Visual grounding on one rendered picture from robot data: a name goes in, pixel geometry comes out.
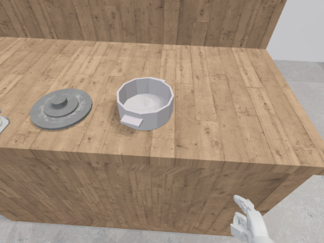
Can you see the pot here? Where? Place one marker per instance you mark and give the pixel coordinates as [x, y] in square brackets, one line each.
[145, 103]

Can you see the lid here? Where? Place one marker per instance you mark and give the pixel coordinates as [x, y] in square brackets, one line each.
[45, 116]

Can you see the left robot hand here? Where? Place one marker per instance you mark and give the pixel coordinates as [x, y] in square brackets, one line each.
[3, 123]

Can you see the right robot hand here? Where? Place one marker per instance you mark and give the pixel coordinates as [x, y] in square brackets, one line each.
[246, 228]

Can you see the table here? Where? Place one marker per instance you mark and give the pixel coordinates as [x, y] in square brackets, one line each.
[237, 128]

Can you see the knob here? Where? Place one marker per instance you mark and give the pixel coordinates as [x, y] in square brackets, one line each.
[59, 101]

